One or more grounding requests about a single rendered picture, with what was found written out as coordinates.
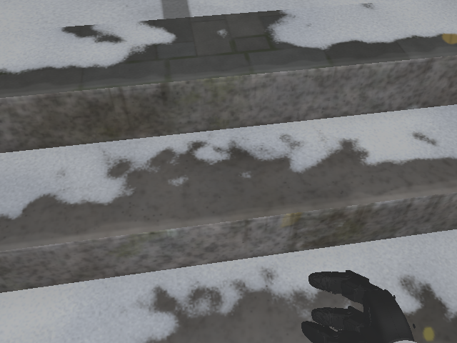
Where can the right robot hand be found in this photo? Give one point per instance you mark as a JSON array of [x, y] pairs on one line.
[[382, 320]]

